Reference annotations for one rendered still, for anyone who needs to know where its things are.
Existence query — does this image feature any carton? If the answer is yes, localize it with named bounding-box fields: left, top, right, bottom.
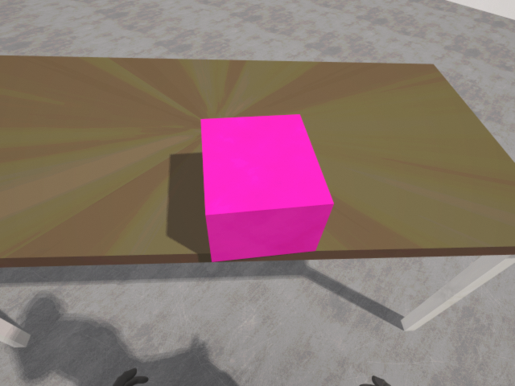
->
left=200, top=114, right=334, bottom=262

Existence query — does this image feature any table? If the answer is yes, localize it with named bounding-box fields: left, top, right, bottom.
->
left=0, top=55, right=515, bottom=347

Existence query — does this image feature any robot left hand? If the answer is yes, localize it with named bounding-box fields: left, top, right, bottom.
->
left=113, top=368, right=148, bottom=386

